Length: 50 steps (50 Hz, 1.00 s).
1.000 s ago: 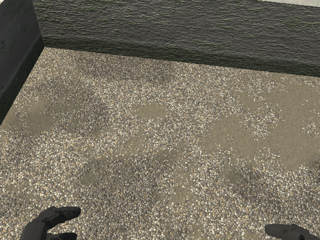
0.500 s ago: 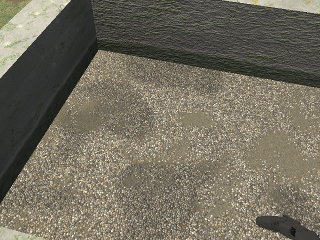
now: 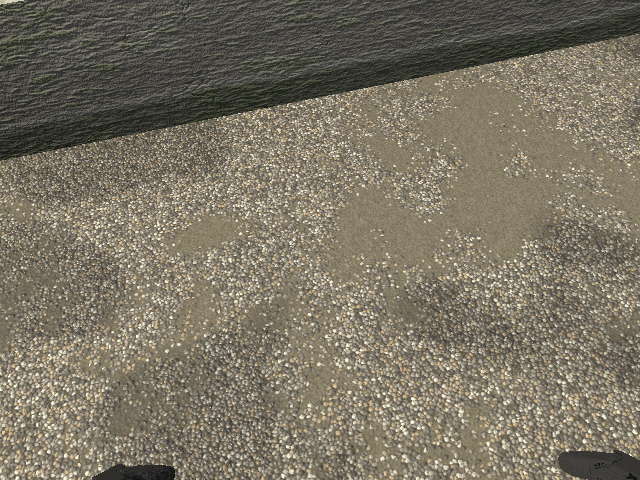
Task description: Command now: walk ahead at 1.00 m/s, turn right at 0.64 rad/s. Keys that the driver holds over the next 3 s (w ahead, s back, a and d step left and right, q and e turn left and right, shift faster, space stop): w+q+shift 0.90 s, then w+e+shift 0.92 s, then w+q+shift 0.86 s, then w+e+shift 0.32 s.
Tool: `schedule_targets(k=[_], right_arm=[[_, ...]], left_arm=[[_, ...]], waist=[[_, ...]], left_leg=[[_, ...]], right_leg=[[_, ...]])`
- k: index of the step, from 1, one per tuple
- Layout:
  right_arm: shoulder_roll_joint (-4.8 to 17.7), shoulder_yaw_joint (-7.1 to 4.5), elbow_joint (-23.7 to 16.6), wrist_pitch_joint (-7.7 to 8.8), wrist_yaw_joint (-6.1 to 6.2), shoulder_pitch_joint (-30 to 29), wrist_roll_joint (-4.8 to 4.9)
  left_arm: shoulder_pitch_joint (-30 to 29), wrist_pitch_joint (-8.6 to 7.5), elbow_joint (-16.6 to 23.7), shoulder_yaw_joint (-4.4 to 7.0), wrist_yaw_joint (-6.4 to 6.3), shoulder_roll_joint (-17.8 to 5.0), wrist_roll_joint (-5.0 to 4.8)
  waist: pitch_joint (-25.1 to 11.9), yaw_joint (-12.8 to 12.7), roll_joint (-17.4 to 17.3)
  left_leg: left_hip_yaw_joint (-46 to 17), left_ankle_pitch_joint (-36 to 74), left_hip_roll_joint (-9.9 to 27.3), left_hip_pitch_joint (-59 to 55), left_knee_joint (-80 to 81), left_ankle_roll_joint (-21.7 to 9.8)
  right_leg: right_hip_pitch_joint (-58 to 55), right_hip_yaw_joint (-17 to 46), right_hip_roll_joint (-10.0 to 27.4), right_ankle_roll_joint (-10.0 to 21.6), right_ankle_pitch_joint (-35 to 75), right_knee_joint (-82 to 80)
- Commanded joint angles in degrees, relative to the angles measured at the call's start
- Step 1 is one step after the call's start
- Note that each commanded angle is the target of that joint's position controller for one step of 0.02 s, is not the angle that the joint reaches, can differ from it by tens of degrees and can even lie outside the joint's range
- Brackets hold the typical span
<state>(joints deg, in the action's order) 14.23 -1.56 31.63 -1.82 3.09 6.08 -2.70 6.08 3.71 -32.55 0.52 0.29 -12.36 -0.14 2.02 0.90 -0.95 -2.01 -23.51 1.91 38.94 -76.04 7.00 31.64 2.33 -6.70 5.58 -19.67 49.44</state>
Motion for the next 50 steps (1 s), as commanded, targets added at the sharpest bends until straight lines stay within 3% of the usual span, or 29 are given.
schedule_targets(k=[1, 2, 3, 4, 5, 8, 9, 10, 11, 12, 16, 17, 23, 24, 32, 34, 35, 36, 37, 38, 39, 40, 41, 43, 45, 47, 48, 49, 50], right_arm=[[0.8, 0.26, -3.4, -0.63, 0.36, 5.5, -0.05], [0.7, 0.48, -3.7, -0.62, -0.09, 4.4, 0.36], [1.3, 0.46, -3.9, -0.33, -0.34, 2.9, 0.94], [1.7, 0.78, -4.5, -0.4, -0.1, -0.7, 1.35], [1.5, 1.0, -4.7, -0.21, -0.31, -2.3, 2.05], [1.2, 1.22, -4.1, 0.44, -1.62, -4.7, 2.96], [-0.1, 1.51, -3.3, 0.5, -2.12, -3.7, 2.93], [-0.5, 1.73, -2.6, 0.32, -2.54, -3.6, 2.72], [1.1, 1.43, -3.0, 0.37, -2.72, -7.6, 3.15], [0.1, 1.41, -3.4, 0.24, -2.98, -8.5, 3.99], [0.1, 1.7, -3.0, -0.34, -2.85, -7.8, 4.08], [-0.5, 1.84, -3.2, -0.6, -2.79, -8.1, 3.93], [0.8, 1.2, -3.7, -1.02, -3.44, -8.6, 4.37], [0.5, 1.35, -3.9, -1.28, -3.7, -8.9, 4.21], [2.8, 0.77, -4.8, -2.63, -4.19, -8.6, 4.68], [3.1, 0.75, -5.0, -2.7, -4.14, -8.1, 4.65], [3.8, 0.32, -5.5, -2.56, -4.28, -8.3, 5.39], [4.3, 0.21, -5.7, -2.22, -4.2, -8.8, 5.38], [5.4, -0.22, -5.8, -2.0, -3.95, -9.3, 5.11], [4.3, -0.34, -6.5, -1.55, -3.78, -10.5, 6.21], [2.5, -0.16, -6.1, -1.29, -3.38, -9.4, 6.75], [4.5, -0.89, -7.1, -1.35, -3.45, -13.5, 5.48], [5.8, -1.34, -7.9, -1.51, -3.67, -16.1, 4.14], [4.9, -1.24, -7.3, -1.85, -4.06, -12.4, 4.22], [3.7, -1.04, -5.3, -2.52, -3.48, -6.4, 4.9], [1.8, -0.08, -3.4, -2.35, -3.25, -2.3, 3.94], [1.1, 0.24, -2.0, -2.02, -3.42, 1.1, 3.23], [-0.2, 0.87, -0.2, -1.8, -3.56, 5.5, 2.27], [-0.3, 1.75, -0.4, -1.84, -3.89, 5.8, 1.82]], left_arm=[[-11.5, -2.82, 8.2, -0.36, 0.07, -4.3, 0.58], [-10.6, -2.91, 8.2, -0.54, -0.31, -4.3, 0.07], [-10.0, -3.16, 8.2, -0.59, -0.56, -4.7, 0.23], [-10.3, -3.0, 8.5, -0.83, -1.05, -4.8, 0.32], [-9.4, -2.94, 8.1, -0.63, -1.2, -5.5, 0.39], [-7.6, -2.93, 6.7, -0.14, -1.24, -5.9, 0.35], [-8.8, -2.77, 6.7, -0.34, -1.29, -5.3, 0.13], [-8.3, -2.5, 6.8, -0.54, -1.32, -4.7, 0.26], [-5.9, -2.17, 6.8, -1.25, -1.01, -3.0, 1.62], [-7.4, -2.37, 6.4, -1.52, -0.86, -2.4, 2.2], [-11.5, -3.5, 7.0, -1.58, -0.44, -1.1, 1.84], [-12.5, -3.68, 7.6, -2.04, -0.35, 0.6, 1.78], [-12.1, -3.66, 7.6, -0.52, -0.85, -1.8, 2.0], [-12.2, -3.65, 7.4, -0.73, -0.94, -1.2, 2.33], [-10.7, -3.28, 7.3, 0.71, -0.67, -2.1, 2.15], [-9.8, -3.08, 7.1, 0.98, -0.46, -2.0, 2.2], [-9.6, -3.29, 7.1, 1.22, -0.47, -2.4, 2.14], [-8.5, -3.0, 7.3, 1.33, -0.38, -2.4, 2.64], [-5.9, -2.98, 6.9, 1.67, -0.29, -3.3, 2.65], [-3.5, -2.72, 6.0, 2.65, -0.35, -5.3, 2.73], [-4.4, -2.44, 5.2, 3.51, -0.75, -7.0, 2.82], [-3.9, -2.65, 4.9, 3.81, -1.35, -7.9, 3.15], [-3.4, -3.22, 4.5, 3.39, -1.98, -8.1, 3.06], [-5.3, -4.28, 3.2, 2.94, -2.27, -8.3, 2.49], [-8.1, -4.52, 3.0, 2.61, -1.81, -7.8, 1.26], [-11.4, -3.99, 4.1, 1.35, -0.54, -4.7, -0.07], [-12.1, -3.55, 4.6, 0.93, -0.2, -3.8, -0.65], [-12.6, -2.81, 4.8, 0.34, 0.03, -1.4, -1.13], [-10.3, -1.74, 5.7, -0.07, -0.13, 0.3, -0.93]], waist=[[-14.2, 4.2, 7.6], [-15.5, 3.1, 7.4], [-16.5, 1.9, 6.6], [-14.7, 0.5, 4.8], [-13.9, -0.9, 5.6], [-10.4, -3.6, 4.6], [-9.2, -2.7, 3.3], [-8.0, -3.5, 1.0], [-7.2, -6.7, -3.8], [-7.6, -4.4, -3.6], [-7.3, -2.8, 0.8], [-7.5, -2.8, 1.8], [-6.9, -1.0, 3.6], [-7.2, -0.5, 3.8], [-7.2, 1.6, -1.6], [-7.4, 1.7, -3.1], [-7.4, 1.7, -3.1], [-7.7, 1.0, -3.9], [-6.9, -1.1, -4.1], [-8.0, -2.8, 1.2], [-8.4, -2.6, 12.0], [-6.8, -5.1, 12.5], [-5.2, -5.2, 8.1], [-5.0, -1.4, 5.8], [-5.7, 2.1, 5.3], [-8.2, 4.7, 2.5], [-8.8, 6.0, -1.1], [-7.6, 7.3, -8.0], [-3.8, 5.4, -17.2]], left_leg=[[2.2, 2.3, -2.7, -6.9, 2.1, 0.3], [1.2, 2.4, -2.2, -7.4, 4.4, -0.2], [0.2, 2.5, -1.2, -7.7, 8.1, -0.9], [-0.8, 3.7, -0.3, -9.8, 14.8, -1.4], [-0.5, 3.1, 0.1, -11.8, 19.9, -2.3], [-0.3, 4.9, -0.6, -19.5, 30.5, -5.8], [0.3, 9.8, -0.8, -24.0, 36.2, -7.1], [0.5, 18.5, -1.4, -28.2, 39.5, -8.5], [-3.1, 27.9, -0.8, -29.1, 38.3, -10.4], [-5.4, 27.9, -0.4, -27.6, 39.9, -11.5], [-8.2, 24.6, -0.9, -23.0, 43.2, -11.0], [-8.2, 23.0, -1.4, -21.1, 43.3, -10.4], [-8.5, 19.7, -3.9, -17.3, 42.6, -10.9], [-8.9, 19.3, -4.3, -16.9, 42.7, -11.2], [-15.8, 21.2, -5.5, -8.8, 45.0, -13.4], [-18.4, 20.5, -6.0, -5.4, 46.7, -13.2], [-19.6, 20.0, -6.4, -3.8, 47.4, -12.8], [-19.2, 18.9, -7.5, -1.1, 48.4, -11.7], [-18.2, 16.5, -8.7, 3.5, 49.4, -10.0], [-14.5, 7.5, -10.2, 8.3, 46.8, -8.8], [-9.2, 6.4, -9.8, 10.1, 34.4, -9.4], [-5.1, 2.8, -6.3, 11.3, 23.5, -9.9], [-4.1, 3.7, -3.7, 9.2, 19.6, -9.7], [-2.1, 6.1, -1.5, 2.4, 17.6, -9.6], [1.0, 8.5, -0.8, -5.7, 17.6, -10.4], [3.1, 10.8, -1.0, -17.9, 24.5, -11.3], [4.4, 10.5, -1.8, -23.0, 28.3, -11.8], [5.1, 7.3, -2.9, -23.4, 32.2, -12.8], [1.2, 15.0, -3.4, -20.6, 35.0, -15.1]], right_leg=[[-3.0, 16.5, 10.6, 5.0, 23.0, -17.6], [-5.8, 18.1, 11.5, 4.3, 21.4, -17.8], [-9.2, 18.3, 11.9, 3.6, 19.3, -17.7], [-10.7, 18.1, 12.8, 1.8, 21.6, -18.8], [-12.0, 18.6, 13.6, 0.8, 22.0, -20.0], [-13.2, 19.0, 16.5, -0.6, 18.0, -22.9], [-12.1, 17.1, 15.8, -1.6, 15.6, -22.4], [-10.8, 13.6, 13.2, -2.9, 13.6, -21.0], [-10.1, 6.1, 8.0, -6.1, 14.1, -20.1], [-11.9, 2.7, 7.0, -7.3, 11.6, -18.9], [-19.3, 0.4, 7.6, -7.5, 13.9, -18.5], [-21.8, 0.1, 8.1, -7.7, 15.1, -18.5], [-25.1, -2.9, 10.4, -8.4, 12.3, -19.6], [-25.5, -4.1, 10.4, -8.3, 11.6, -19.6], [-28.2, -9.4, 9.1, -7.0, 5.9, -13.4], [-29.8, -9.9, 8.3, -6.7, 4.0, -11.6], [-31.0, -10.0, 8.2, -6.5, 3.7, -11.5], [-33.5, -9.6, 8.7, -5.4, 1.9, -12.4], [-37.4, -8.9, 9.5, -4.0, -0.4, -14.4], [-42.4, -5.8, 14.4, -3.2, -4.2, -18.7], [-41.7, 0.0, 23.8, -1.0, -6.4, -22.9], [-34.3, 3.7, 31.9, 0.3, -9.7, -27.3], [-27.0, 3.7, 33.7, 0.4, -10.2, -29.5], [-18.6, -1.6, 32.6, -1.4, -9.7, -30.2], [-12.9, -8.8, 29.9, -3.9, -8.5, -28.4], [-7.3, -14.2, 25.3, -5.6, -10.4, -24.3], [-5.4, -16.3, 23.1, -6.3, -13.7, -20.4], [-5.0, -18.7, 19.1, -6.5, -16.2, -10.1], [-1.1, -19.0, 12.9, -6.7, -20.2, 5.8]])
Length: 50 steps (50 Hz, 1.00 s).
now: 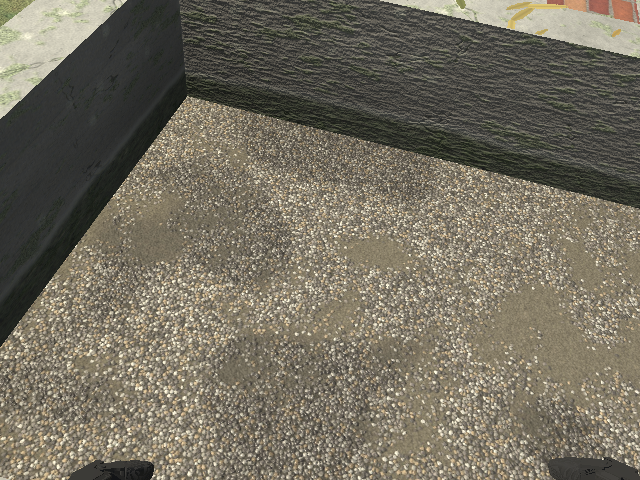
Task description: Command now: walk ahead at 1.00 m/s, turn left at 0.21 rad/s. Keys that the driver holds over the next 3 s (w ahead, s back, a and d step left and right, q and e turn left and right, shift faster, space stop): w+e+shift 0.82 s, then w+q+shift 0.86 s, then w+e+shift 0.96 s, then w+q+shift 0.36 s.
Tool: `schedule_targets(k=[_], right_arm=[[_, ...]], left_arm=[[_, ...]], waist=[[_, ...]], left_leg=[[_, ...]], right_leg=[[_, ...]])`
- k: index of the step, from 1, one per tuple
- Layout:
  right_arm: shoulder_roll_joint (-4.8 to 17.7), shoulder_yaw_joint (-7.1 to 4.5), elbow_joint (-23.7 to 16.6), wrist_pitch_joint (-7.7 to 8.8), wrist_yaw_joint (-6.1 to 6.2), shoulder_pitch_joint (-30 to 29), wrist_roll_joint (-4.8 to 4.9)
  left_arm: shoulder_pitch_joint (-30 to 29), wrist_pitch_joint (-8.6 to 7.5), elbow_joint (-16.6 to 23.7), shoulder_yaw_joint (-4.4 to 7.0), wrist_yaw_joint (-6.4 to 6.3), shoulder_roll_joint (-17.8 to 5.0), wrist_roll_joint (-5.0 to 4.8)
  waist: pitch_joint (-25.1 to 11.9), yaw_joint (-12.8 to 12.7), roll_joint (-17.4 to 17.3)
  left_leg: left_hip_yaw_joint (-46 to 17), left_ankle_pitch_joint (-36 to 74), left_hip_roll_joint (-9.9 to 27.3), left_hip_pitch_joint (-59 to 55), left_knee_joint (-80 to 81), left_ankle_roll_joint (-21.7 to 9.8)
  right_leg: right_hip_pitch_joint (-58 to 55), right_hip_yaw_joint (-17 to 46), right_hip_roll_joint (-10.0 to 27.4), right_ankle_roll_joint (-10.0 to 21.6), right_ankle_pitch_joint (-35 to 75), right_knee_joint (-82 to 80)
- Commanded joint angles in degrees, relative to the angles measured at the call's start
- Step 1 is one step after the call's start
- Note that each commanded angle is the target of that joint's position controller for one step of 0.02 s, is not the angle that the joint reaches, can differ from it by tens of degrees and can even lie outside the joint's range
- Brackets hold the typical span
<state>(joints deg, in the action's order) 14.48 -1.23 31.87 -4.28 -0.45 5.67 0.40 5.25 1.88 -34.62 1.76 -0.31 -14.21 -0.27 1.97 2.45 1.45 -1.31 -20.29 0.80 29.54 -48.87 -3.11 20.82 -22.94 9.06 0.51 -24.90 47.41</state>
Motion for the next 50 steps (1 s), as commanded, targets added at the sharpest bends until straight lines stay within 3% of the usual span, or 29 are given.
schedule_targets(k=[1, 2, 3, 4, 6, 10, 13, 16, 18, 19, 20, 21, 22, 23, 24, 27, 30, 31, 32, 33, 34, 35, 36, 40, 43, 46, 48, 49, 50], right_arm=[[6.5, 0.39, -3.2, 1.01, 0.34, 4.5, -0.05], [9.0, -0.36, -6.1, 1.22, 1.74, 1.1, -0.32], [9.3, -0.29, -7.1, 1.12, 3.12, -1.6, -0.86], [8.3, -0.31, -7.9, 1.71, 4.1, -5.4, -2.11], [4.3, 0.73, -8.4, 3.18, 4.41, -6.3, -1.78], [3.9, 0.86, -8.0, 5.68, 3.24, -4.5, -1.92], [3.8, 0.73, -7.7, 6.9, 2.52, -4.9, -1.74], [5.7, -0.6, -6.2, 6.55, 2.14, -3.0, -1.39], [4.6, -0.75, -5.7, 5.15, 2.17, -4.3, -0.96], [3.7, -0.84, -5.8, 4.26, 2.25, -6.4, -0.45], [0.5, -0.31, -6.6, 3.6, 2.36, -8.3, 0.62], [-1.4, 0.45, -9.2, 3.05, 2.7, -10.3, 1.07], [1.3, 0.44, -14.1, 3.66, 1.82, -17.5, -1.37], [3.6, -0.22, -15.3, 5.02, 1.35, -21.2, -1.38], [2.8, -0.07, -14.1, 5.86, 0.79, -19.9, -1.16], [1.9, -0.03, -9.2, 5.99, 0.18, -11.4, -0.76], [0.3, 0.24, -7.2, 5.26, 0.73, -7.6, 0.39], [0.7, -0.1, -5.5, 5.1, 1.42, -2.9, -0.77], [4.3, -1.2, -4.5, 5.29, 1.69, -0.5, -2.62], [7.8, -2.53, -4.0, 5.11, 1.63, 1.9, -2.89], [7.7, -2.5, -3.8, 5.29, 1.97, 4.3, -2.89], [6.4, -1.66, -3.5, 5.72, 2.26, 3.4, -3.39], [5.2, -1.04, -3.2, 6.12, 2.42, 1.5, -3.33], [5.0, -0.65, -1.7, 7.12, 1.49, -0.6, -3.42], [2.6, 0.43, -1.7, 7.95, 0.92, -2.0, -2.42], [5.0, -0.18, -2.6, 7.79, 0.74, -4.7, -0.3], [2.9, 0.14, -2.4, 6.2, 0.65, -3.7, 0.96], [0.3, 0.58, -2.1, 5.31, 0.93, 1.2, 0.01], [-0.7, 1.24, -5.1, 5.13, 1.08, -3.9, -0.35]], left_arm=[[-13.1, 0.94, 12.7, -1.4, 0.89, 1.1, -0.31], [-19.1, 0.72, 15.1, -0.67, 0.41, -0.3, 0.18], [-18.1, -0.12, 15.2, -0.25, -0.29, -1.0, -0.83], [-14.1, -0.55, 13.8, -0.26, -2.0, -0.2, -1.43], [-9.1, -0.07, 12.1, -0.22, -2.47, 0.3, 0.11], [-5.3, 2.82, 10.6, 0.53, -1.2, -0.6, -0.61], [-3.9, 3.63, 9.4, -0.45, -0.46, 0.1, -1.06], [-4.6, 3.71, 9.6, -0.96, 0.56, -0.8, -1.55], [-2.2, 3.78, 8.6, -1.38, 1.41, -0.1, -1.9], [3.4, 3.59, 6.3, -1.68, 1.91, 1.3, -1.45], [7.0, 3.2, 4.3, -1.56, 2.48, 0.6, 0.17], [5.3, 2.61, 5.1, -1.95, 2.5, -0.6, 0.03], [2.8, 2.09, 7.1, 1.49, 1.23, -10.2, -1.71], [-1.6, 1.65, 9.2, 2.45, -0.32, -11.7, -0.67], [-5.7, 0.98, 10.1, 2.09, -1.29, -10.6, 0.33], [-9.6, -1.1, 11.4, 1.44, -0.25, -7.8, -0.81], [-8.7, -0.78, 11.1, 1.74, 0.87, -6.2, -1.9], [-8.1, -0.77, 11.1, 1.71, 0.95, -4.1, -2.53], [-5.5, -1.05, 12.3, 1.0, 1.3, -0.7, -3.36], [-5.1, -1.23, 12.4, 1.23, 1.01, -1.4, -3.12], [-8.4, -1.42, 12.6, 2.55, 0.64, -4.2, -1.44], [-10.1, -1.34, 12.8, 2.52, 0.65, -3.9, -0.67], [-10.4, -0.95, 12.9, 2.21, 0.87, -3.2, -0.19], [-10.5, 1.6, 12.6, 1.08, 0.88, -2.0, 0.14], [-12.1, 2.0, 12.6, -0.82, 0.83, 1.2, -0.11], [-11.8, 1.86, 12.3, -1.05, 2.08, 0.5, -0.54], [-5.4, 1.39, 9.9, -1.32, 2.48, 1.1, 0.55], [-1.5, 0.59, 9.4, -1.55, 2.11, -0.1, 1.42], [-0.3, 0.24, 9.5, 0.07, 1.68, -5.9, 0.19]], waist=[[-5.9, 6.6, -31.6], [-9.9, 7.7, -21.3], [-14.4, 5.1, -15.4], [-13.7, 1.6, -9.9], [-12.9, -1.5, -3.0], [-10.7, -2.7, -2.3], [-9.3, -3.3, -5.2], [-8.0, -1.0, -10.9], [-6.7, -1.6, -11.9], [-6.2, -4.5, -8.8], [-0.2, -5.3, 1.0], [5.0, -3.7, 11.3], [1.9, -8.6, 20.7], [0.3, -7.7, 11.5], [-3.1, -5.1, 7.2], [-11.2, -1.7, 4.4], [-9.0, -0.1, 3.0], [-9.1, 0.8, -2.5], [-12.3, 1.0, -16.0], [-12.0, 3.4, -23.5], [-8.7, 4.1, -15.3], [-7.6, 2.3, -9.6], [-6.6, 0.6, -8.2], [-5.9, -1.6, -9.7], [-8.1, -1.7, -7.1], [-8.1, -2.0, -6.0], [-8.3, -3.7, -0.5], [-10.3, -2.2, 7.0], [-12.2, -8.4, 18.8]], left_leg=[[-21.5, 5.0, 6.3, -11.9, 20.1, -11.1], [-33.8, -5.7, 12.4, -10.8, 28.0, -12.0], [-36.6, -16.4, 14.8, -14.4, 30.1, -10.5], [-34.7, -13.7, 17.1, -13.0, 26.9, -9.3], [-29.4, -12.2, 17.7, -6.8, 24.2, -5.5], [-19.9, -7.3, 15.6, -4.0, 24.7, -3.1], [-10.4, -4.8, 13.6, -3.0, 26.7, 0.3], [-2.5, -2.7, 12.6, -3.3, 30.1, 1.9], [0.7, -2.9, 11.9, -5.2, 29.0, 2.9], [5.6, -3.7, 8.8, -3.7, 24.3, 5.1], [11.7, -1.5, 2.6, 0.6, 11.5, 7.9], [10.3, -5.0, 0.2, 13.9, -1.1, 7.3], [4.0, -8.6, -2.7, 21.9, -3.0, 7.8], [-1.1, -3.7, -0.9, 23.0, -5.1, 8.2], [-2.2, -0.9, -0.8, 17.6, -5.3, 8.0], [0.9, 2.0, -1.9, -3.7, -3.6, 7.2], [1.5, 7.9, -1.7, -15.9, 14.5, 6.5], [0.1, 12.0, 0.4, -24.3, 17.8, 5.7], [-8.5, 14.3, 8.3, -36.9, 16.2, 3.9], [-21.3, 5.0, 15.3, -37.2, 22.2, 0.8], [-26.1, 0.0, 18.6, -32.9, 24.3, -0.9], [-25.9, -2.6, 19.8, -28.3, 24.6, -1.8], [-22.8, -3.2, 19.4, -24.7, 24.7, -1.9], [-9.3, 2.1, 17.2, -13.9, 25.1, -1.3], [-1.6, 1.9, 14.8, -5.9, 24.1, 0.5], [-0.7, -5.3, 14.1, -1.8, 26.1, -1.4], [1.1, -0.5, 10.1, -1.7, 17.6, -1.1], [4.9, 2.2, 5.0, 1.9, 6.9, 1.6], [6.6, -6.4, -1.4, 5.6, 0.6, 4.8]], right_leg=[[23.1, 13.5, -9.5, -4.4, -21.2, 22.8], [25.6, 24.6, -11.4, -6.4, -13.4, 32.0], [27.1, 30.7, -12.4, -6.5, -6.1, 35.3], [28.7, 34.5, -13.2, -6.0, 0.2, 39.6], [24.4, 35.1, -12.9, -5.6, 5.1, 41.9], [19.5, 31.7, -13.8, -5.0, 6.4, 38.6], [11.7, 27.8, -11.6, -3.9, 5.8, 23.8], [-0.7, 21.4, -10.5, -0.9, -2.0, 6.3], [-5.9, 19.3, -10.3, 1.7, -1.6, -4.2], [-12.1, 17.8, -10.9, 3.2, 3.9, -12.3], [-10.9, 21.7, -11.5, 4.9, 3.0, -15.7], [-8.7, 37.8, -4.7, 8.3, 17.1, -12.5], [-6.5, 57.2, 0.8, 12.8, 4.6, -22.5], [-6.8, 61.8, 3.6, 14.0, 0.2, -26.6], [-6.2, 58.9, 2.6, 12.9, 3.6, -25.8], [-1.0, 48.4, -3.8, 9.9, 16.5, -21.8], [-0.9, 44.9, -7.3, 9.1, 16.9, -18.3], [2.8, 42.9, -9.5, 7.6, 14.5, -12.2], [15.8, 36.5, -14.2, 4.6, 3.8, -2.5], [24.7, 32.3, -15.4, 4.0, -4.6, 5.1], [28.1, 33.4, -14.3, 3.4, -3.5, 12.9], [28.4, 34.1, -13.1, 2.8, -0.7, 17.0], [27.9, 33.4, -11.6, 2.1, 1.5, 18.6], [21.9, 28.5, -8.4, -1.4, 8.2, 19.9], [9.2, 26.1, -7.4, -2.5, 10.9, 8.8], [-5.3, 20.2, -7.8, -2.5, 11.9, -3.2], [-12.5, 19.1, -9.1, -0.8, 11.6, -7.8], [-17.6, 22.7, -5.8, 1.1, 27.9, -4.8], [-14.7, 33.2, 1.5, 3.5, 19.8, -16.1]])
Over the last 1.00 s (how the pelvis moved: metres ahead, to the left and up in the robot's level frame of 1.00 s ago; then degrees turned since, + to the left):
-0.02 0.02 0.00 31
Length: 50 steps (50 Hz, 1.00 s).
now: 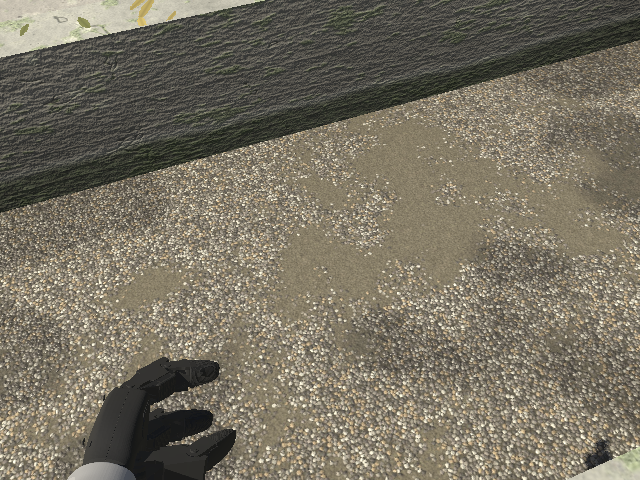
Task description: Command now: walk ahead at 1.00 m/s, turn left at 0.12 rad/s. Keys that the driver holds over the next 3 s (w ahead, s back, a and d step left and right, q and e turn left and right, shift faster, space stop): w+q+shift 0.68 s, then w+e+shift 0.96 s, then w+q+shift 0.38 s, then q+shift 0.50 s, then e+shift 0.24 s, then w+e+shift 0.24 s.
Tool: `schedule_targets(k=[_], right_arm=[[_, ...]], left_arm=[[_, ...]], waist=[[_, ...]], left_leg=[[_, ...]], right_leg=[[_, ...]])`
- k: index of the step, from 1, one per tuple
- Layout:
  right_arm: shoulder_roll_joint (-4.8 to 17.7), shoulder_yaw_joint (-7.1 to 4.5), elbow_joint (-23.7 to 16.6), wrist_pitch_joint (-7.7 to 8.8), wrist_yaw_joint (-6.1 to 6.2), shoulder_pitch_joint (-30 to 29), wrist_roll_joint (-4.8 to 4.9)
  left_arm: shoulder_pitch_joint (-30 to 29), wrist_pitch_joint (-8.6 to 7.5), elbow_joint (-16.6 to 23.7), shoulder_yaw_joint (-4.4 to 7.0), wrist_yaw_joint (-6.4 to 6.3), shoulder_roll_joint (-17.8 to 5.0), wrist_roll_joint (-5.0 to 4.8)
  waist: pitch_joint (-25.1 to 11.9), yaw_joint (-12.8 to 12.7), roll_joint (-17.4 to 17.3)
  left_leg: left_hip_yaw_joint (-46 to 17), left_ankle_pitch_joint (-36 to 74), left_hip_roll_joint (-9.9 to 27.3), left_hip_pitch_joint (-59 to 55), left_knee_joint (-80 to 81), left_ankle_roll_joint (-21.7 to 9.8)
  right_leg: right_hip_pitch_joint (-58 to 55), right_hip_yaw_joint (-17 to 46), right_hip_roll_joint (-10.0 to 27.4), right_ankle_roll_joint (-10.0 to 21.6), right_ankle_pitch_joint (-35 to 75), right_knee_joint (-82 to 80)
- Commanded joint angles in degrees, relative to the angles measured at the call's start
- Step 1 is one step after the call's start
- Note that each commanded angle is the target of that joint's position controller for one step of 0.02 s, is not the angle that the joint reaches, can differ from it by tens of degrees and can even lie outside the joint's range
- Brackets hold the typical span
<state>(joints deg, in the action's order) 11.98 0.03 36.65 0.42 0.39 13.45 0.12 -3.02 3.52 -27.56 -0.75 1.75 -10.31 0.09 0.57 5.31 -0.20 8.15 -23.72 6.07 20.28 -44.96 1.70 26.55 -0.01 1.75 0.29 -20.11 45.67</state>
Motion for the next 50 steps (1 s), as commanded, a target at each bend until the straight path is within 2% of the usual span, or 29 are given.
schedule_targets(k=[1, 2, 4, 7, 10, 13, 14, 16, 17, 18, 19, 21, 22, 23, 25, 28, 29, 30, 31, 32, 33, 35, 37, 39, 43, 44, 45, 47, 50], right_arm=[[3.8, -1.14, -12.1, -0.07, 0.81, -17.6, 0.44], [4.8, -2.21, -12.6, -0.11, 1.32, -18.6, 0.57], [3.2, -2.41, -10.6, -0.1, 1.36, -13.0, -0.11], [2.1, -2.92, -7.6, -1.47, 0.81, -9.0, -0.91], [1.9, -2.39, -8.0, -3.41, 0.31, -10.6, -0.8], [1.3, -1.35, -9.7, -4.16, -0.98, -15.3, -0.3], [1.7, -1.4, -10.1, -4.14, -1.55, -15.1, 0.71], [0.9, -1.2, -8.6, -3.84, -2.55, -11.1, 0.44], [2.4, -1.68, -6.9, -3.56, -2.54, -7.2, 0.11], [9.9, -4.06, -7.4, -4.27, -2.23, -5.3, 2.02], [12.7, -5.04, -8.5, -4.6, -1.65, -4.0, 1.39], [11.3, -4.45, -9.8, -3.44, 0.92, -9.1, -0.71], [9.2, -3.89, -10.6, -2.94, 1.14, -13.1, -0.3], [6.1, -2.94, -12.5, -2.66, 0.83, -19.0, -0.19], [7.3, -2.46, -13.4, -2.15, 0.02, -21.6, 0.64], [7.9, -3.13, -13.6, -2.47, -0.54, -20.9, 1.6], [6.9, -3.19, -13.8, -2.83, -0.43, -21.0, 2.02], [3.1, -2.53, -14.7, -2.75, -0.49, -18.0, 2.53], [2.7, -2.75, -15.5, -2.34, 0.08, -15.1, 3.58], [5.8, -3.98, -15.3, -1.74, 0.43, -17.9, 1.98], [6.9, -4.46, -14.7, -1.45, 0.27, -19.7, 1.01], [4.9, -3.24, -14.8, -2.36, -0.3, -20.7, 0.2], [1.5, -1.2, -14.2, -3.0, -0.71, -19.6, 0.76], [2.8, -1.15, -13.5, -2.89, -1.84, -19.1, 0.98], [2.0, 0.19, -12.3, -2.19, -2.35, -15.6, -0.86], [3.7, 0.06, -12.6, -2.1, -1.64, -17.4, -1.22], [6.1, -0.59, -13.1, -2.15, -1.43, -17.4, -0.11], [7.9, -0.52, -13.7, -2.43, -0.72, -19.5, -0.09], [5.5, 0.22, -14.2, -2.05, 0.14, -21.2, -0.3]], left_arm=[[10.3, -1.58, 2.2, 3.53, -1.2, -12.5, -0.17], [10.9, -2.09, 2.0, 3.6, -2.41, -12.6, 0.6], [8.2, -3.63, 1.3, 2.4, -3.7, -9.0, 1.53], [4.4, -5.63, 1.4, 0.97, -3.79, -3.9, 1.63], [3.6, -6.97, 0.3, 1.23, -2.9, -4.1, 1.48], [8.6, -7.47, -2.0, 2.52, -2.49, -6.9, 1.78], [9.4, -7.06, -2.2, 3.25, -2.69, -7.8, 1.22], [6.7, -5.74, -1.8, 3.31, -3.51, -6.8, -0.18], [7.5, -5.01, -1.2, 2.93, -4.08, -4.6, 0.16], [0.2, -4.13, 3.3, 3.14, -4.25, -6.4, 0.26], [-8.5, -4.18, 7.6, 3.48, -4.23, -7.9, 0.26], [-4.4, -4.62, 6.8, 2.88, -3.2, -6.4, 0.51], [-0.6, -4.54, 5.3, 2.41, -3.06, -5.3, 1.19], [1.0, -4.31, 4.4, 2.0, -2.97, -3.8, 0.82], [2.9, -3.51, 3.4, 2.23, -1.97, -5.1, 1.21], [6.8, -3.17, 1.9, 1.59, -2.01, -4.3, 0.52], [11.0, -3.3, 0.0, 1.48, -2.05, -3.7, 0.91], [14.9, -3.8, -1.1, 1.96, -2.14, -6.3, 2.87], [15.6, -3.44, -1.6, 4.03, -2.24, -12.4, 3.67], [16.8, -3.62, -1.3, 4.53, -2.86, -13.1, 3.1], [13.1, -4.13, -0.2, 3.5, -3.12, -11.3, 2.89], [6.7, -4.74, 0.1, 1.6, -2.84, -7.3, 2.3], [1.4, -5.45, 1.0, 0.27, -1.63, -4.9, 2.06], [-0.9, -5.64, 1.7, 0.21, -1.08, -6.9, 0.29], [2.8, -3.83, 0.8, 1.21, -0.55, -7.8, -1.81], [6.6, -3.47, 0.3, 0.08, -1.05, -4.0, -1.17], [5.3, -3.46, 0.5, -0.19, -1.3, -3.0, -0.77], [3.6, -3.16, 0.6, 0.55, -1.47, -3.5, -1.46], [4.7, -2.68, -0.7, 0.61, -1.35, -2.3, -1.18]], waist=[[-7.1, -14.2, 20.3], [-6.0, -13.7, 15.5], [-6.9, -7.9, 10.3], [-9.1, -4.0, 6.9], [-8.4, -2.7, 5.0], [-6.9, -6.6, 8.4], [-9.1, -7.3, 8.7], [-8.9, -4.3, 2.2], [-9.3, -3.5, -6.6], [-7.2, 1.7, -18.1], [-4.3, 4.4, -16.9], [-5.9, -1.0, -10.8], [-8.3, -4.1, -7.8], [-9.0, -6.3, -6.0], [-9.0, -7.8, -6.5], [-6.9, -9.1, -4.0], [-6.4, -10.7, -0.6], [-8.3, -10.6, 13.1], [-9.0, -11.1, 25.0], [-6.8, -12.5, 17.2], [-4.9, -10.5, 12.5], [-3.4, -7.5, 9.3], [-5.8, -5.1, 8.5], [-7.3, -4.3, 6.9], [-7.3, -4.3, 1.4], [-10.6, -5.6, -6.8], [-10.5, -3.0, -11.5], [-6.3, -3.3, -13.1], [-5.7, -5.0, -7.8]], left_leg=[[-8.1, -8.4, -8.5, 21.2, -11.9, 0.8], [-13.8, -6.2, -9.5, 25.1, -19.8, 1.0], [-16.4, -0.9, -9.4, 25.7, -28.1, 0.8], [-16.1, 4.4, -9.4, 18.5, -31.4, 0.9], [-12.1, 8.5, -6.3, 12.4, -21.3, 0.8], [-5.8, 3.4, -5.8, 3.6, -6.4, -1.3], [-4.2, -0.3, -5.6, 1.5, -4.2, -2.6], [-4.0, 7.0, -6.0, -10.2, 4.3, -5.8], [-7.9, 14.1, -5.9, -15.6, 2.5, -8.3], [-27.5, 15.3, -0.6, -16.3, 10.5, -13.4], [-42.4, 15.0, 4.4, -17.0, 17.4, -16.7], [-42.5, 18.4, 6.6, -15.2, 17.5, -18.7], [-38.9, 17.4, 3.8, -10.6, 14.7, -16.8], [-32.9, 17.3, 0.0, -3.2, 13.6, -13.9], [-28.8, 19.0, -4.5, 9.3, 17.2, -11.1], [-30.0, 15.4, -5.8, 9.6, 16.0, -10.8], [-29.6, 10.8, -7.0, 13.8, 11.6, -9.5], [-25.2, 0.9, -12.2, 23.3, -2.4, -6.5], [-21.2, -9.2, -14.8, 33.8, -8.8, -5.0], [-21.0, -5.4, -13.3, 35.6, -15.0, -3.4], [-20.4, -1.9, -12.2, 34.5, -18.8, -2.6], [-18.7, 1.9, -9.2, 28.8, -20.5, -1.3], [-16.1, 5.6, -7.8, 14.0, -14.2, 0.2], [-11.4, 10.2, -7.7, 1.3, -8.0, 0.9], [-6.6, 19.1, -5.2, -9.6, 5.8, -1.0], [-10.2, 26.4, -2.7, -14.1, 6.2, -1.6], [-15.4, 17.4, -0.4, -8.6, 12.9, -2.1], [-20.0, 7.8, 2.2, -4.4, 20.2, -2.6], [-15.6, 4.8, 0.7, -3.5, 20.5, -0.6]], right_leg=[[-17.4, 19.5, 14.3, 6.9, 5.1, -22.3], [-17.0, 23.0, 17.3, 9.1, 4.4, -22.8], [-14.0, 19.6, 18.1, 9.3, 11.8, -19.2], [-7.5, 13.0, 16.5, 7.0, 14.4, -17.7], [-4.1, 4.7, 14.8, 4.6, 15.2, -16.6], [-4.7, -0.5, 14.2, 4.6, 17.0, -15.9], [-7.2, 1.6, 15.6, 5.0, 8.4, -17.9], [-0.9, -2.0, 13.8, 1.9, 0.2, -12.3], [4.3, -9.2, 7.9, -1.9, 3.9, 0.4], [16.5, -10.2, -0.2, -5.0, -2.6, 7.9], [26.6, -2.7, -2.5, -5.6, -11.2, 12.5], [27.1, 3.1, -0.6, -5.6, -9.8, 18.1], [21.5, 3.8, -0.5, -5.4, -6.5, 18.0], [12.5, 2.8, -0.9, -5.6, -3.5, 16.6], [-3.8, -1.1, -3.7, -5.5, 2.1, 13.7], [-14.7, -0.1, -2.7, -4.4, 7.5, -4.0], [-22.9, 0.3, -1.8, -3.4, 8.9, -9.5], [-33.3, 8.7, 6.9, -1.1, 18.7, -7.7], [-36.1, 22.1, 16.4, 1.1, 19.0, -12.1], [-31.0, 27.9, 19.4, 2.9, 11.9, -16.5], [-25.3, 27.5, 19.7, 4.0, 5.8, -17.9], [-15.3, 20.9, 17.5, 4.7, 3.2, -18.6], [-3.5, 12.8, 13.3, 3.0, -0.8, -20.2], [3.0, 8.2, 11.5, 3.3, -1.8, -21.7], [-1.1, 5.5, 4.3, 3.1, 6.0, -13.8], [-1.2, 1.3, 0.6, 1.0, 6.4, -11.6], [-3.6, -2.3, -1.1, -0.5, 1.1, -9.0], [-4.1, -2.1, -2.1, -0.5, 0.6, -6.7], [-9.0, -1.7, -1.9, 0.3, 5.4, -8.9]])
Over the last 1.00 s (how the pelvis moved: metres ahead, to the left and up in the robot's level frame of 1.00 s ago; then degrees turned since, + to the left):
-0.01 -0.03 0.01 -34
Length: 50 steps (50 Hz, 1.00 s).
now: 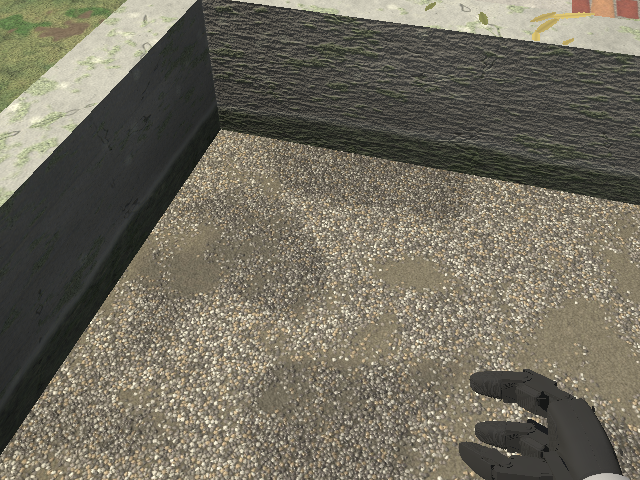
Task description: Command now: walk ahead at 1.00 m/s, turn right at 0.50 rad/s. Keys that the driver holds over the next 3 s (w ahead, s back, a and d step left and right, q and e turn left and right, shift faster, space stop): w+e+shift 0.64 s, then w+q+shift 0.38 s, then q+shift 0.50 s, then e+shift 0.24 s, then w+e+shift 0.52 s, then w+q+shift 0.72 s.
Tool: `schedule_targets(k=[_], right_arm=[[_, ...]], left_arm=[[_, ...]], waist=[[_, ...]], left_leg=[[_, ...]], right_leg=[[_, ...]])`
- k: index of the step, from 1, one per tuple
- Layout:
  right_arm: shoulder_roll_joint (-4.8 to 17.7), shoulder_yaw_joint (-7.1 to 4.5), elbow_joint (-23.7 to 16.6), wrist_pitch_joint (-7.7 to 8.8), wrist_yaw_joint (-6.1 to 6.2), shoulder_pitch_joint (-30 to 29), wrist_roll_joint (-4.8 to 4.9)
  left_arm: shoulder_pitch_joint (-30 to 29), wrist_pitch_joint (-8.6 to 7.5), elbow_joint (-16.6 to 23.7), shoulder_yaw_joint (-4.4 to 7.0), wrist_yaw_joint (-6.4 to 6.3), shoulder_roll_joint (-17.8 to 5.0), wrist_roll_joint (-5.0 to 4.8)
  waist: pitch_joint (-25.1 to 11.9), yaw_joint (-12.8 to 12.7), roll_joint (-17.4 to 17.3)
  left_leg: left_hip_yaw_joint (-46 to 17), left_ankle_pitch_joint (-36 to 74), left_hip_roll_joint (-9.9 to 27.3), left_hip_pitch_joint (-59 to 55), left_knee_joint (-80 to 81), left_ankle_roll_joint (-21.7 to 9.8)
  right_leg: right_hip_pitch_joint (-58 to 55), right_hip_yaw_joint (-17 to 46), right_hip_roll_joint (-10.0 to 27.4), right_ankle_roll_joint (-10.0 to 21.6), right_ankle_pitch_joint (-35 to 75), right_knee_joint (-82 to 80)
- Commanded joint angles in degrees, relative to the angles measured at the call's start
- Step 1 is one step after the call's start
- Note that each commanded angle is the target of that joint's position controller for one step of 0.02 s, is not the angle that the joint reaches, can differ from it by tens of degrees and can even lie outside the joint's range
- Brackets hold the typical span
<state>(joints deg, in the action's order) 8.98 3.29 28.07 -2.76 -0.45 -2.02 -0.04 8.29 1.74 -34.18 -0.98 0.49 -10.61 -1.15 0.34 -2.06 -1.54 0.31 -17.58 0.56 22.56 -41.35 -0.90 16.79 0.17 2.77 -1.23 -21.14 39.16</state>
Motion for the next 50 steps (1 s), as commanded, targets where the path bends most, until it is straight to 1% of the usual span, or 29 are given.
schedule_targets(k=[1, 6, 11, 12, 14, 16, 22, 23, 24, 25, 26, 27, 28, 29, 30, 31, 32, 33, 34, 35, 36, 37, 38, 39, 41, 45, 46, 48, 50], right_arm=[[8.1, -3.02, -5.5, 1.44, 0.97, -5.5, -0.26], [7.7, -3.9, -4.8, 1.9, 0.97, -2.9, -0.77], [8.4, -5.09, -4.0, 1.94, 1.46, -1.2, -0.43], [8.2, -5.15, -3.5, 1.86, 1.35, 0.7, -1.08], [7.9, -5.47, -3.1, 1.84, 1.2, 1.6, -0.85], [6.0, -5.01, -3.7, 1.51, 0.71, 0.8, -0.36], [6.2, -5.61, -3.6, 0.1, -0.1, 1.4, -0.79], [6.0, -5.61, -3.6, 0.18, -0.1, 1.0, -0.73], [5.4, -5.47, -4.1, -0.21, -0.11, 0.9, -1.17], [5.4, -5.54, -4.4, -0.25, -0.2, 1.7, -0.8], [6.3, -6.03, -3.9, -0.35, -0.31, 3.4, -0.52], [7.5, -6.44, -2.9, -0.5, -0.2, 4.6, -0.74], [10.1, -7.5, -1.7, -0.26, -0.27, 7.3, -1.13], [11.8, -8.29, -0.3, -0.01, 0.17, 7.6, -1.42], [12.4, -8.65, 0.6, 0.39, 1.07, 7.8, -1.6], [12.5, -8.37, 1.2, 0.93, 1.71, 7.0, -1.7], [12.2, -8.06, 1.8, 1.38, 1.92, 4.7, -1.4], [10.7, -7.44, 1.8, 2.0, 1.92, 1.6, -0.72], [7.7, -6.6, 1.5, 1.96, 1.84, -0.9, -0.06], [3.5, -5.07, -1.3, 0.75, 1.41, -3.4, -0.11], [2.4, -4.35, -6.2, -0.61, 1.02, -8.8, 0.27], [2.9, -4.95, -6.9, -1.07, 1.02, -10.8, 0.49], [2.3, -5.28, -6.2, -0.7, 2.21, -6.2, 0.62], [2.6, -5.18, -4.5, 0.0, 3.02, -1.5, 0.22], [3.6, -5.34, -2.7, 0.58, 3.4, 2.7, -0.53], [6.0, -6.24, -2.5, -1.37, 2.6, 4.2, 0.69], [5.6, -5.98, -2.5, -1.41, 2.03, 5.9, 1.66], [5.5, -5.66, -1.7, -1.27, 0.93, 6.2, 2.0], [5.8, -5.05, -1.9, -1.47, 0.03, 5.9, 2.28]], left_arm=[[-6.3, -0.83, 5.5, 0.79, -0.13, -1.8, 0.32], [-9.2, 0.21, 6.2, 1.34, 0.06, -2.4, -0.09], [-10.3, 0.95, 6.2, 2.08, 0.63, -3.7, -0.65], [-8.8, 1.04, 5.7, 1.88, 0.51, -3.6, -0.34], [-7.8, 1.3, 5.5, 2.2, 0.47, -4.6, -0.62], [-7.3, 1.89, 5.4, 2.18, 0.29, -4.6, -0.84], [-6.9, 2.47, 6.4, 2.18, 0.07, -5.7, -1.33], [-6.7, 2.22, 6.6, 2.49, 0.09, -6.3, -1.9], [-6.7, 1.83, 6.7, 2.53, -0.11, -6.8, -1.81], [-6.7, 1.61, 6.3, 2.91, -0.33, -8.1, -1.33], [-8.5, 1.06, 7.0, 3.08, -0.44, -8.0, -2.23], [-10.1, 0.72, 7.9, 2.94, -0.55, -7.1, -2.17], [-12.4, 0.28, 8.9, 3.31, -0.18, -7.1, -2.37], [-13.3, -0.12, 9.2, 3.03, -0.27, -5.6, -2.21], [-15.7, -0.02, 9.8, 3.14, -0.3, -5.4, -0.91], [-16.9, 0.27, 10.5, 3.41, 0.1, -5.7, -0.16], [-14.5, 0.44, 10.2, 3.46, 0.71, -5.2, -0.29], [-8.4, 0.48, 8.5, 3.08, 1.52, -3.9, -0.52], [0.8, 0.48, 5.0, 2.89, 2.31, -3.1, -0.43], [5.5, 0.87, 2.4, 2.59, 2.22, -4.6, -0.95], [4.3, 1.69, 4.3, 2.45, 1.44, -8.1, -1.21], [1.3, 2.23, 6.8, 2.32, -0.27, -10.2, -0.71], [-4.0, 1.69, 9.5, 2.26, -1.81, -8.9, 1.54], [-7.4, 1.01, 10.2, 1.7, -2.98, -7.5, 2.44], [-9.9, -1.04, 11.2, 0.92, -3.69, -4.9, 1.85], [-9.1, -3.53, 10.7, 0.85, -3.24, -6.1, 1.9], [-7.4, -3.59, 10.0, 1.2, -3.25, -6.7, 1.69], [-8.4, -3.19, 10.3, 1.04, -3.47, -6.1, 1.85], [-8.1, -2.88, 9.6, 1.65, -2.9, -7.1, 1.78]], waist=[[-5.3, 2.1, -4.8], [-5.2, 2.2, -2.4], [-4.6, 1.7, -1.5], [-4.2, 2.0, -0.9], [-5.2, 1.5, 1.7], [-5.5, 0.8, 3.1], [-6.9, -1.3, 4.8], [-7.3, -1.5, 5.1], [-7.6, -1.4, 6.0], [-6.8, 0.1, 7.0], [-7.5, 1.9, 5.0], [-6.9, 2.5, 1.8], [-6.8, 4.0, -0.5], [-6.9, 4.4, -7.6], [-5.9, 6.1, -11.2], [-3.9, 5.9, -10.0], [-2.9, 3.3, -8.7], [-3.7, -0.4, -6.3], [-5.4, -4.4, -0.5], [-2.7, -6.5, 15.1], [2.0, -8.8, 28.1], [-0.1, -7.4, 24.6], [-7.0, -3.4, 16.9], [-11.4, 0.2, 12.9], [-14.6, 2.2, 6.2], [-11.5, 2.0, 4.7], [-13.2, 1.8, 6.0], [-10.9, 1.7, 5.8], [-8.2, 0.7, 9.0]], left_leg=[[-6.4, -1.4, 5.9, -6.0, 16.9, 2.7], [-0.2, 2.1, 5.4, -10.7, 14.1, 3.9], [4.6, 0.7, 6.1, -11.1, 12.4, 4.2], [6.7, 3.9, 5.4, -10.5, 11.0, 4.4], [9.1, 5.4, 4.1, -11.3, 7.9, 4.7], [10.3, 8.2, 3.5, -13.2, 4.6, 4.9], [12.9, -0.7, 3.5, -12.3, -1.2, 4.8], [13.3, -2.2, 3.2, -12.6, -1.8, 4.7], [13.2, -4.5, 3.4, -13.4, -2.0, 4.2], [12.6, -6.9, 2.9, -14.2, -2.1, 3.4], [11.5, -8.5, 4.4, -18.0, -0.2, 2.9], [9.4, -8.8, 7.4, -21.6, 1.7, 1.8], [6.5, -11.8, 12.1, -26.5, 5.0, 0.7], [2.5, -13.8, 19.6, -27.8, 9.8, -0.7], [-0.2, -16.9, 25.6, -21.3, 15.1, -2.0], [0.4, -18.7, 26.9, -14.1, 17.6, -1.8], [3.1, -19.6, 25.9, -9.0, 17.4, -0.8], [7.5, -21.3, 21.9, -2.2, 15.2, 0.8], [12.8, -21.5, 15.5, 3.2, 6.3, 2.4], [16.4, -21.9, 5.5, 5.0, -10.3, 4.0], [10.6, -28.4, -1.7, 18.5, -24.7, 5.2], [-0.4, -23.6, -2.4, 25.7, -34.5, 6.2], [-4.2, -14.4, -2.3, 24.9, -40.7, 7.2], [-5.4, -8.3, -2.1, 23.6, -43.0, 7.1], [-8.4, -2.7, -2.8, 18.3, -44.1, 6.5], [-11.1, -1.0, -6.1, 14.3, -38.3, 5.7], [-9.8, -2.4, -5.2, 14.4, -34.7, 4.7], [-7.2, -2.9, -3.6, 9.1, -24.1, 3.0], [-1.6, -7.7, -3.0, -0.5, -12.1, 0.7]], right_leg=[[0.0, -1.7, -3.1, 2.2, 6.8, -2.6], [2.3, 0.5, -3.8, 3.3, 9.5, -2.8], [3.2, 1.4, -4.8, 4.6, 10.8, -1.6], [3.2, 2.2, -4.4, 4.8, 15.0, -0.7], [3.4, 3.6, -4.8, 5.4, 20.0, -0.6], [6.3, 5.6, -5.3, 5.8, 23.1, -1.0], [12.0, 11.4, -7.4, 7.2, 29.4, -0.2], [13.4, 12.6, -7.6, 7.4, 29.1, -0.7], [15.1, 13.1, -8.2, 7.1, 27.6, -1.5], [17.9, 14.3, -8.3, 7.0, 25.0, -2.6], [22.0, 14.5, -8.4, 6.8, 14.1, -3.8], [26.7, 13.0, -8.7, 6.1, 9.5, -3.3], [33.0, 9.5, -9.6, 4.9, 6.0, -0.5], [35.5, 5.4, -8.6, 4.7, 4.3, 7.0], [32.1, 2.8, -5.4, 4.7, 1.8, 13.6], [27.6, 1.3, -3.3, 4.4, 2.3, 15.3], [22.5, 0.2, -2.2, 4.6, 3.7, 14.5], [12.2, -0.5, -1.7, 5.2, 5.6, 10.8], [2.6, 0.6, -2.8, 6.3, 4.0, 6.8], [6.0, 5.4, -6.0, 7.2, -2.5, -4.0], [7.4, 23.5, -2.3, 9.6, -11.3, -15.2], [1.4, 32.5, 3.2, 11.5, -8.0, -16.8], [1.3, 32.1, 6.6, 12.7, -5.4, -14.7], [0.9, 31.5, 7.7, 11.3, -5.1, -13.1], [3.6, 29.6, 9.2, 7.6, -3.9, -12.3], [5.9, 23.4, 10.7, 5.2, -0.7, -13.5], [1.2, 23.2, 10.7, 4.0, -4.5, -14.9], [2.5, 18.2, 9.4, 1.0, -4.1, -16.9], [5.9, 11.5, 8.1, -0.7, -1.4, -21.4]])
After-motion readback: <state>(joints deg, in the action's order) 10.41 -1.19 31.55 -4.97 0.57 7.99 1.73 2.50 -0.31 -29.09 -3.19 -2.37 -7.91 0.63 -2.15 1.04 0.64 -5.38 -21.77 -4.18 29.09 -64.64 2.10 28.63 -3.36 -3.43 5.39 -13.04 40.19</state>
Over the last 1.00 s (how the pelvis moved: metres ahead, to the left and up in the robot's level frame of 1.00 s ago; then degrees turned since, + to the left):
0.02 0.03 0.01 30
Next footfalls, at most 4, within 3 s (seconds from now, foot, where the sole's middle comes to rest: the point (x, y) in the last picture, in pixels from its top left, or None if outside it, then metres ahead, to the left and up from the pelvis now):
1.10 left None -0.01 0.05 -0.75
1.36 right None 0.05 -0.17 -0.75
1.78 left None -0.02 0.06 -0.75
2.16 right None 0.01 -0.18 -0.75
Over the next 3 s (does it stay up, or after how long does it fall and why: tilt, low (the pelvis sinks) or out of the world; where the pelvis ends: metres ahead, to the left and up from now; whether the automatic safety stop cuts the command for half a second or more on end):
stays up -0.05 -0.10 -0.01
